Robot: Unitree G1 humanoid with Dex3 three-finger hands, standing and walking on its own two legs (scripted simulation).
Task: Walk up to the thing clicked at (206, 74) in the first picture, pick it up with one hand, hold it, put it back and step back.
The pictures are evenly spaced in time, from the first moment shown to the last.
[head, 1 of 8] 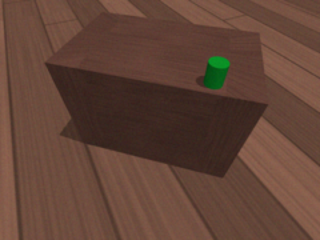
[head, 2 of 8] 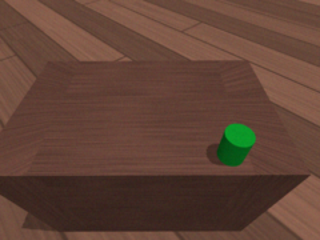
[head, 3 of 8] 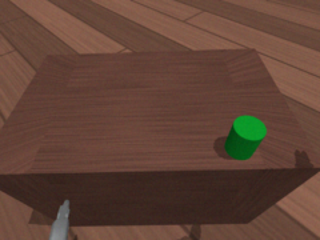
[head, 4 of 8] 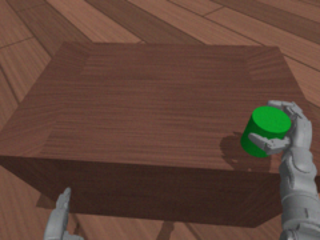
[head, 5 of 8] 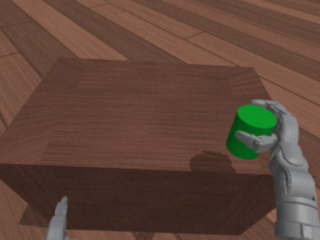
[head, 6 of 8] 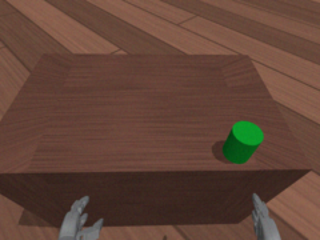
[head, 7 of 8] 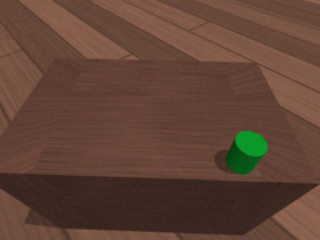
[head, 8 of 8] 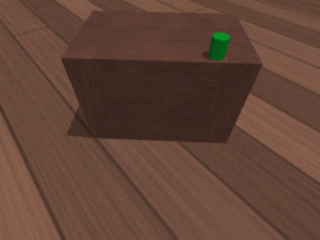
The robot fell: no
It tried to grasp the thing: yes
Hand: right
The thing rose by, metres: 0.21
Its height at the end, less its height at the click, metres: +0.00
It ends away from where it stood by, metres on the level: 0.01
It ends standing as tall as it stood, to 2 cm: yes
